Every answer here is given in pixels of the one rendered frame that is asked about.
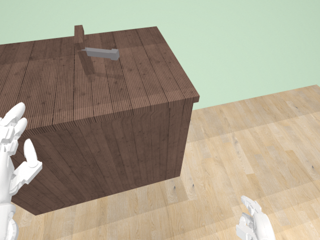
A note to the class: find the counter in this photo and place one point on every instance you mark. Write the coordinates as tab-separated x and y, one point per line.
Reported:
99	126

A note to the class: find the left robot forearm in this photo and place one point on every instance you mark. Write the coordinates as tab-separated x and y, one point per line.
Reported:
9	229

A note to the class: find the robot right hand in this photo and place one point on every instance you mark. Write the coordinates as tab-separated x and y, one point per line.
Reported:
258	227

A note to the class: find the robot left hand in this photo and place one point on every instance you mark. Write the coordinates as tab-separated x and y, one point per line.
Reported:
11	128

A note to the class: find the tap lever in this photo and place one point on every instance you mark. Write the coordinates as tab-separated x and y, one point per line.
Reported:
112	54

